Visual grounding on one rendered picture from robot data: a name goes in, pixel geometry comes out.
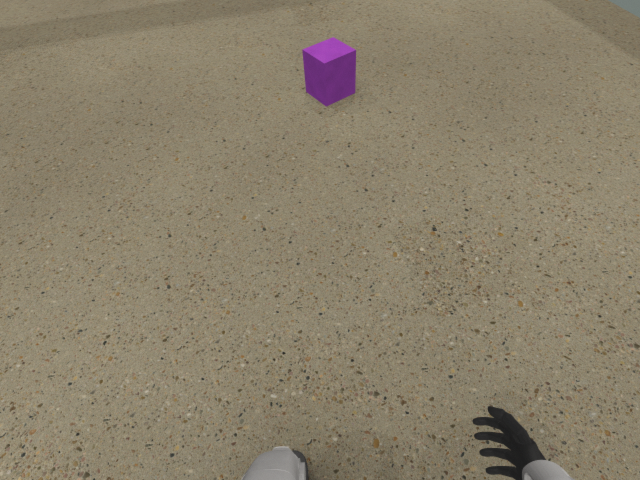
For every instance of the carton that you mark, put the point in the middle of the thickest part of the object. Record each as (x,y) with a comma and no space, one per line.
(330,70)

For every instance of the robot right forearm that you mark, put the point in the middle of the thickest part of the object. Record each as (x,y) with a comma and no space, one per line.
(544,470)

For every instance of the left robot thigh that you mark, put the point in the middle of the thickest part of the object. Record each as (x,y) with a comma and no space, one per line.
(276,465)

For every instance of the right robot hand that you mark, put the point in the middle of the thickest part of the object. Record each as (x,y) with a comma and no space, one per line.
(522,449)

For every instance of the robot left shin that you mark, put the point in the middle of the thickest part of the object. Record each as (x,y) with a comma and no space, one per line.
(283,448)

